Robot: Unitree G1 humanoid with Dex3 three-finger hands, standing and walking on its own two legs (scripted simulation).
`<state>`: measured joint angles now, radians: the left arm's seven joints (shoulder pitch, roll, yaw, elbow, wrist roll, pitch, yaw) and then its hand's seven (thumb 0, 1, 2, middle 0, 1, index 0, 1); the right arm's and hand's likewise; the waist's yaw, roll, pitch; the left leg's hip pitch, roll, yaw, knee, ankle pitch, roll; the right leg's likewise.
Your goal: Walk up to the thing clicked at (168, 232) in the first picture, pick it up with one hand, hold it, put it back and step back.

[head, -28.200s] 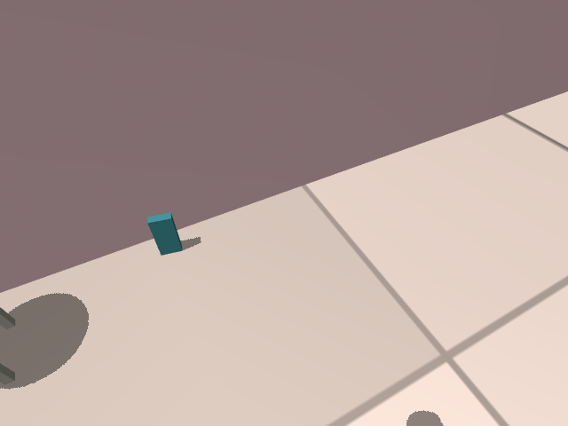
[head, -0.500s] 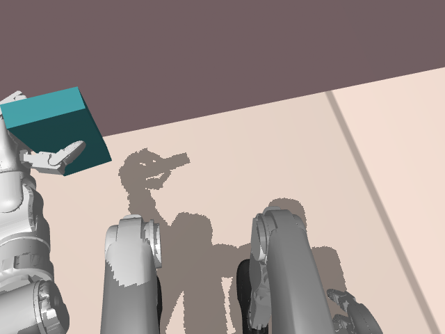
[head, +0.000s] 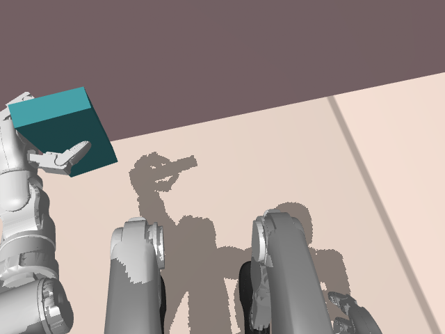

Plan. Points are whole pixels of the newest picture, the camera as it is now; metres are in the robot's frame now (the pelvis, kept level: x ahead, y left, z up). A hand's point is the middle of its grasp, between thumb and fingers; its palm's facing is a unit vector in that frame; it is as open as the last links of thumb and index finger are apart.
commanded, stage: hold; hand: left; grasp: from the side
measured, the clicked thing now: (76, 140) +0.45 +0.24 -0.06
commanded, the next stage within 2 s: lift in 0.06 s
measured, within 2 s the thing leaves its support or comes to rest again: neither
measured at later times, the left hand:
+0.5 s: hand (29, 124) +0.42 +0.25 +0.06, palm faces +0.24 -0.97 -0.08, open 8.3 cm
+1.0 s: hand out of the picture +0.40 +0.23 +0.24, palm faces +0.27 -0.96 -0.06, open 8.3 cm
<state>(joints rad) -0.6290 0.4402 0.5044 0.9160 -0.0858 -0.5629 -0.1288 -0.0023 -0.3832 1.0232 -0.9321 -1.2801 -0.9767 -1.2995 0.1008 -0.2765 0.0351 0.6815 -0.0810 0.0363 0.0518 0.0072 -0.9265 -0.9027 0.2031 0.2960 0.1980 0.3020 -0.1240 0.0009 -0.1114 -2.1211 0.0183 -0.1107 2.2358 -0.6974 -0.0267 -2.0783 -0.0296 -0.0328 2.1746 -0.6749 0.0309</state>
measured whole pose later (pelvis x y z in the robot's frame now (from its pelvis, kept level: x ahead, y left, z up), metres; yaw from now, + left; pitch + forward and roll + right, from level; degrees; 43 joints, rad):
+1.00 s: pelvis +0.04 +0.01 +0.22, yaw +3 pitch +24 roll -4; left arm -0.15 0.25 0.22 0.29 -0.16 -0.27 0.04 0.00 -0.40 1.03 -0.95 -1.26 -0.99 -1.28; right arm 0.16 -0.22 0.01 0.61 0.02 -0.04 -0.05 0.01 -0.93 -0.90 0.20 0.30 0.20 0.30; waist -0.04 0.02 -0.16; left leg -1.30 0.05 -0.06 1.50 -0.62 -0.02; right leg -1.26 -0.03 -0.05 1.43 -0.59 0.03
